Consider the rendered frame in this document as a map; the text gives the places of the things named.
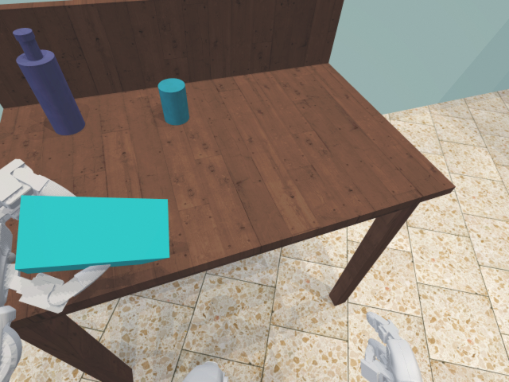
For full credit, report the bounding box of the sponge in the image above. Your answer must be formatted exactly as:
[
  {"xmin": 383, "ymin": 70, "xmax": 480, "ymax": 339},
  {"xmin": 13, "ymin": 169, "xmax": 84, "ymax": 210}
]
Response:
[{"xmin": 15, "ymin": 195, "xmax": 169, "ymax": 274}]

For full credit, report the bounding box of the left robot thigh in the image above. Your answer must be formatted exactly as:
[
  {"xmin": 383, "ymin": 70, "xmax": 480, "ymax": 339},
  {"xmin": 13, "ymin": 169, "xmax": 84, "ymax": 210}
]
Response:
[{"xmin": 182, "ymin": 364, "xmax": 228, "ymax": 382}]

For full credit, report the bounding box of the left robot hand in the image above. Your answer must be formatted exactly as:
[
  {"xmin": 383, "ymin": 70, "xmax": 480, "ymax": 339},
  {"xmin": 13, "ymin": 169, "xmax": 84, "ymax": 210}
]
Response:
[{"xmin": 0, "ymin": 159, "xmax": 110, "ymax": 314}]

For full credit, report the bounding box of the table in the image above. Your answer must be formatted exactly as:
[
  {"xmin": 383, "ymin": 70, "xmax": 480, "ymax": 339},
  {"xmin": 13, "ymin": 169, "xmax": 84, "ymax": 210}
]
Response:
[{"xmin": 0, "ymin": 0, "xmax": 456, "ymax": 382}]

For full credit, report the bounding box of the robot left forearm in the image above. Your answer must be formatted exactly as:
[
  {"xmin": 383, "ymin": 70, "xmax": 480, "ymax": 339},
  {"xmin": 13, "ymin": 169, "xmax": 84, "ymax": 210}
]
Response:
[{"xmin": 0, "ymin": 306, "xmax": 22, "ymax": 382}]

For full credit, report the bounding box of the right robot hand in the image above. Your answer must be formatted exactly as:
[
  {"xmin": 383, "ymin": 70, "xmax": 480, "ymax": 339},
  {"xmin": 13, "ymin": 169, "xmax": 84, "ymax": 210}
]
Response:
[{"xmin": 360, "ymin": 311, "xmax": 422, "ymax": 382}]

